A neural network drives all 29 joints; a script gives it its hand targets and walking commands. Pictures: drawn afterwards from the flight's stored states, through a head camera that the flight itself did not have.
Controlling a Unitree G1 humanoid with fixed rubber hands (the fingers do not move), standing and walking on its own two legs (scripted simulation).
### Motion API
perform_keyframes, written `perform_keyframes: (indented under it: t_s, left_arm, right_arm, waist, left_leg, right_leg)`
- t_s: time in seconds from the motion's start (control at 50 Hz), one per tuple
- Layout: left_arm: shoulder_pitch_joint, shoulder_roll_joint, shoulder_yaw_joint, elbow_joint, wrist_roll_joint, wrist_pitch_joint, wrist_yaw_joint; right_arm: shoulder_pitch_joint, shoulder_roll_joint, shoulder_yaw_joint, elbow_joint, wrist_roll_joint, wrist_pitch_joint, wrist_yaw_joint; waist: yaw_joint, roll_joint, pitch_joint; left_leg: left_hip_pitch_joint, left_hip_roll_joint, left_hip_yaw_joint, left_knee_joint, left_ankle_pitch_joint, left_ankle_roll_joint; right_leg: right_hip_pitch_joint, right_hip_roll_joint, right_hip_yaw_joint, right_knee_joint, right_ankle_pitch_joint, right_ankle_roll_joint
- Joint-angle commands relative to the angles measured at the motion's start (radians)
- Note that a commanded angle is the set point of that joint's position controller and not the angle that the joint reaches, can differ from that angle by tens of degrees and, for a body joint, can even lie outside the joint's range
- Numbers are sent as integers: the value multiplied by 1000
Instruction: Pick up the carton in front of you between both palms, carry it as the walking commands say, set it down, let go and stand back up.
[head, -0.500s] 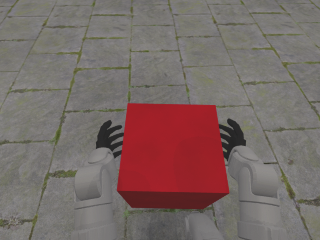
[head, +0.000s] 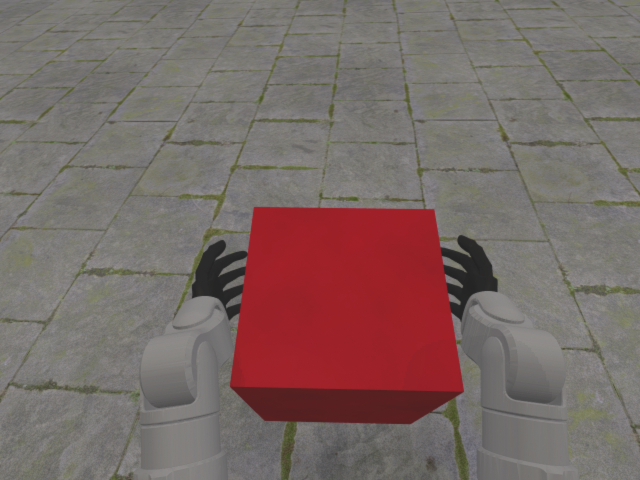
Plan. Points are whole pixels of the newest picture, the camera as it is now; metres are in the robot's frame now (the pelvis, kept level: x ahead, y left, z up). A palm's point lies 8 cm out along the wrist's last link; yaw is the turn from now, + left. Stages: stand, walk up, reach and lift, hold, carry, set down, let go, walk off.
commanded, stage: carry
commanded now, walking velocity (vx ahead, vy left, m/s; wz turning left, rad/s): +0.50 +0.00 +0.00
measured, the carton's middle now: (340, 326) +0.33 +0.01 +0.03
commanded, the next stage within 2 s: none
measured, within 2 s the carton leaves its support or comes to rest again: neither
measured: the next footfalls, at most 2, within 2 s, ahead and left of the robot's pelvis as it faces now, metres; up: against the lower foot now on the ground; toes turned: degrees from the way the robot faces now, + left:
left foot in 0.18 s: +0.29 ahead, +0.13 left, +0.00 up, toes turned +7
right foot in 0.64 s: +0.59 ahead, -0.09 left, +0.00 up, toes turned +7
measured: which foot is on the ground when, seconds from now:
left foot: up 0.00-0.16, down 0.18-0.64, up 0.66-0.86, down 0.88-1.00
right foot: down 0.00-0.22, up 0.24-0.62, down 0.64-1.00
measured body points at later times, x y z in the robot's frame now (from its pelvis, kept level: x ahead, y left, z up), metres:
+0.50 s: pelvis +0.32 +0.04 +0.00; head +0.30 +0.06 +0.45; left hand +0.57 +0.18 +0.07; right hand +0.54 -0.13 +0.08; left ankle +0.25 +0.13 -0.75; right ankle +0.41 -0.12 -0.70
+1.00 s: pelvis +0.53 +0.00 -0.01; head +0.50 +0.00 +0.44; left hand +0.78 +0.15 +0.09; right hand +0.78 -0.16 +0.08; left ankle +0.50 +0.11 -0.75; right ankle +0.56 -0.08 -0.75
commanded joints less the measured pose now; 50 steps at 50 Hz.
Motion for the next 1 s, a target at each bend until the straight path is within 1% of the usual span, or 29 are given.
perform_keyframes:
  t_s: [0.0,0.1,0.14,0.16,0.18,0.2,0.22,0.24,0.26,0.28,0.32,0.4,0.44,0.54,0.58,0.6,0.62,0.64,0.66,0.68,0.7,0.72,0.74,0.78,0.82,0.88,0.9,0.92,0.98]
  left_arm:
    - [-351,-703,-630,-102,-180,50,-75]
    - [-208,-752,-647,-175,-155,100,-99]
    - [-171,-769,-667,-220,-160,115,-106]
    - [-152,-770,-679,-241,-164,122,-110]
    - [-151,-765,-691,-268,-170,131,-114]
    - [-163,-773,-718,-312,-186,140,-121]
    - [-178,-797,-748,-333,-208,140,-130]
    - [-171,-841,-771,-338,-216,135,-141]
    - [-148,-881,-781,-346,-219,128,-154]
    - [-121,-916,-788,-351,-219,121,-165]
    - [-89,-941,-799,-363,-207,108,-176]
    - [-10,-889,-798,-383,-177,105,-164]
    - [8,-846,-797,-398,-171,116,-154]
    - [18,-737,-786,-448,-187,155,-131]
    - [24,-702,-776,-455,-194,170,-124]
    - [36,-684,-768,-450,-194,176,-121]
    - [20,-659,-756,-449,-191,182,-117]
    - [15,-629,-737,-446,-188,189,-112]
    - [5,-615,-726,-430,-195,193,-107]
    - [37,-630,-716,-417,-209,190,-107]
    - [26,-672,-720,-419,-211,186,-113]
    - [3,-716,-727,-417,-214,182,-121]
    - [-20,-757,-736,-409,-218,176,-131]
    - [-42,-809,-749,-411,-227,167,-153]
    - [-32,-830,-764,-414,-231,161,-169]
    - [-45,-825,-782,-440,-232,161,-177]
    - [-72,-809,-786,-454,-232,168,-178]
    - [-87,-798,-790,-447,-234,176,-174]
    - [-48,-728,-760,-402,-212,199,-155]
  right_arm:
    - [-355,719,651,-88,178,41,20]
    - [-300,773,734,-201,246,99,66]
    - [-246,785,740,-235,265,114,82]
    - [-206,786,735,-238,263,120,88]
    - [-159,779,729,-242,253,125,93]
    - [-146,783,725,-239,247,122,96]
    - [-109,817,724,-248,251,122,104]
    - [-101,852,734,-279,256,121,116]
    - [-98,889,751,-306,264,116,129]
    - [-101,919,768,-335,272,109,141]
    - [-106,932,793,-371,283,99,159]
    - [-44,853,806,-394,293,104,175]
    - [-18,803,802,-401,289,113,172]
    - [27,696,769,-433,271,143,139]
    - [26,668,759,-446,262,158,125]
    - [22,651,755,-450,259,166,118]
    - [9,627,749,-446,255,173,111]
    - [-12,600,745,-445,254,182,103]
    - [-23,603,760,-451,268,192,95]
    - [-2,604,764,-452,273,197,94]
    - [-30,643,779,-453,275,196,98]
    - [-58,686,789,-448,279,192,104]
    - [-80,725,796,-444,281,187,111]
    - [-77,789,801,-426,274,175,124]
    - [-56,818,804,-420,263,166,132]
    - [-44,814,796,-439,255,166,138]
    - [-60,806,791,-439,252,168,136]
    - [-78,786,782,-433,246,174,134]
    - [-32,721,751,-378,238,197,126]
  waist:
    - [-13,-127,-248]
    - [-2,-159,-168]
    - [-21,-133,-207]
    - [-35,-102,-271]
    - [-55,26,-339]
    - [-62,281,-377]
    - [-60,292,-334]
    - [-57,211,-314]
    - [-55,113,-305]
    - [-50,59,-283]
    - [-48,103,-264]
    - [-48,150,-191]
    - [-49,147,-150]
    - [-47,180,-84]
    - [-38,178,-103]
    - [-28,149,-124]
    - [-25,123,-154]
    - [-18,-5,-229]
    - [-7,-193,-361]
    - [-14,-198,-395]
    - [-17,-188,-374]
    - [-20,-130,-360]
    - [-26,-112,-313]
    - [-24,-120,-298]
    - [-23,-119,-328]
    - [-27,-76,-296]
    - [-28,-33,-250]
    - [-24,18,-205]
    - [-28,39,-206]
  left_leg:
    - [-7,-18,62,-157,116,-13]
    - [77,-44,133,-308,178,6]
    - [290,-83,194,-388,168,28]
    - [507,-61,175,-365,116,43]
    - [694,117,-88,-412,-26,91]
    - [879,345,-511,-485,-61,236]
    - [873,374,-579,-528,92,268]
    - [837,353,-478,-509,199,258]
    - [787,332,-389,-505,254,227]
    - [715,309,-307,-529,251,186]
    - [634,259,-189,-581,177,142]
    - [616,212,-79,-634,159,147]
    - [615,190,-32,-629,224,140]
    - [603,163,88,-520,605,97]
    - [584,147,136,-402,653,62]
    - [548,118,170,-297,681,32]
    - [477,94,173,-189,605,-4]
    - [348,59,155,-2,263,-39]
    - [154,-38,88,232,-240,-57]
    - [138,-36,3,317,-351,-44]
    - [142,-13,-32,315,-342,-21]
    - [175,18,-49,231,-332,-1]
    - [222,41,-50,67,-329,7]
    - [316,2,10,-113,-294,6]
    - [375,1,46,-221,-160,9]
    - [496,46,59,-387,85,1]
    - [441,105,-2,-409,71,3]
    - [408,129,-21,-382,103,9]
    - [392,134,-15,-349,278,14]
  right_leg:
    - [303,-220,139,-80,469,-48]
    - [317,-212,73,-35,555,-23]
    - [252,-192,9,141,642,7]
    - [128,-169,-28,273,587,32]
    - [-51,-130,-53,508,325,74]
    - [-361,-11,-25,757,22,107]
    - [-501,-2,63,887,-257,84]
    - [-527,-57,99,940,-253,65]
    - [-520,-94,111,921,-199,60]
    - [-488,-128,117,849,-141,63]
    - [-418,-125,77,709,-85,76]
    - [-445,-114,9,502,26,105]
    - [-447,-107,-22,394,85,112]
    - [-338,-54,-96,236,220,96]
    - [-199,-25,-130,164,283,89]
    - [-75,2,-156,86,344,88]
    - [69,-30,-131,50,427,88]
    - [246,-211,59,132,806,54]
    - [483,-419,321,162,1030,-113]
    - [417,-436,379,75,834,-153]
    - [336,-414,335,20,665,-144]
    - [251,-383,269,-13,546,-111]
    - [168,-348,196,-29,471,-61]
    - [93,-307,126,-64,301,-39]
    - [81,-297,98,-56,208,-32]
    - [-31,-242,38,-24,4,20]
    - [-25,-220,10,7,-2,44]
    - [-33,-193,12,40,105,57]
    - [26,-199,21,142,376,62]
